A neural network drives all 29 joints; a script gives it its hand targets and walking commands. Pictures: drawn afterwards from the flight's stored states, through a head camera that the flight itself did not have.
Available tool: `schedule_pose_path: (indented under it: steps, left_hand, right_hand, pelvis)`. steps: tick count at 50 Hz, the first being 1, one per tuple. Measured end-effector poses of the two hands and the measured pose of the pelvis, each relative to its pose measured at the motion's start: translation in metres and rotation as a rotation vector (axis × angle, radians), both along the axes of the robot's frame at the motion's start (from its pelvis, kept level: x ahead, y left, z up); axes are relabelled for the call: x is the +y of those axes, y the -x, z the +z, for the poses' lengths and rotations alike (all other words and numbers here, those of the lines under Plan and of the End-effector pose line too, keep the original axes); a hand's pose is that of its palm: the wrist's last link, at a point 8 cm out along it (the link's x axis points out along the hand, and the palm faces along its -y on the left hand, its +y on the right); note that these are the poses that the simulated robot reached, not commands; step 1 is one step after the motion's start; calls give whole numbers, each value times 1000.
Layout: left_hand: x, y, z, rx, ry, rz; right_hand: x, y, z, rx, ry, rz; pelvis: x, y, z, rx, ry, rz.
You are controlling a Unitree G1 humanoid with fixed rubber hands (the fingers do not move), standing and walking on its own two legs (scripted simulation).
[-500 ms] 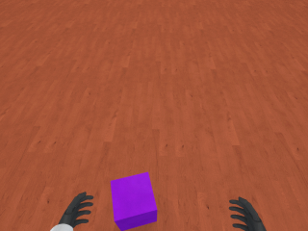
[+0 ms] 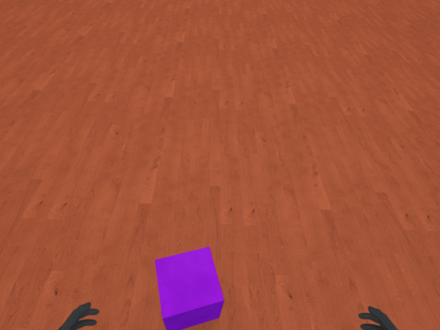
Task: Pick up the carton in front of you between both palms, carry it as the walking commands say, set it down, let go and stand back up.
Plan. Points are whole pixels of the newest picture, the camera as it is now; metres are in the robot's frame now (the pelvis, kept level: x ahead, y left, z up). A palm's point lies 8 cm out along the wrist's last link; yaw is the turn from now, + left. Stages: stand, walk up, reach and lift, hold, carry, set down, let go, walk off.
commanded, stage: stand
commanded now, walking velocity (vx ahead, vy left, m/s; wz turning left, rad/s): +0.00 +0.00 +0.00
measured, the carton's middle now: (188, 290) +0.39 +0.10 -0.64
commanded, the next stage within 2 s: none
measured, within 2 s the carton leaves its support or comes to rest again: neither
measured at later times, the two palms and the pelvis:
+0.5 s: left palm out of the picture +0.13 +0.29 -0.10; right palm out of the picture +0.13 -0.30 -0.08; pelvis +0.01 +0.00 +0.01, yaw -1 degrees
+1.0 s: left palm out of the picture +0.08 +0.30 -0.10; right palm out of the picture +0.08 -0.31 -0.08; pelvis -0.01 +0.00 +0.01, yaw +0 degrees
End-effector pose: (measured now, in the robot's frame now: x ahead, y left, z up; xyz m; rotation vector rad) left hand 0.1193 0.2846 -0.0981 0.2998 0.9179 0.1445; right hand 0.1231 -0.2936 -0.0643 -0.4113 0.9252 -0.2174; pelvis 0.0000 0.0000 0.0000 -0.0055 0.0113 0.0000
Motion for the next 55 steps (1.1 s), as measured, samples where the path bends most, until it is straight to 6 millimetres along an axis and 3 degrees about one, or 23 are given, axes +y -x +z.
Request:
schedule_pose_path:
  steps: [10,18,43,55]
  left_hand:
    - [11,-14,0,37,-33,-7]
    - [9,-16,-1,53,-42,-6]
    - [11,28,-4,152,-52,17]
    - [15,37,-4,184,-59,29]
  right_hand:
    - [10,-11,-11,31,-35,-24]
    - [5,-13,-14,46,-40,-41]
    - [-15,32,-17,140,-33,-83]
    - [-20,41,-19,171,-29,-93]
  pelvis:
    - [7,-14,2,-4,-5,-10]
    - [5,-17,3,-14,-7,-12]
    - [-3,4,10,-48,-2,-8]
    - [-3,8,11,-51,-1,-5]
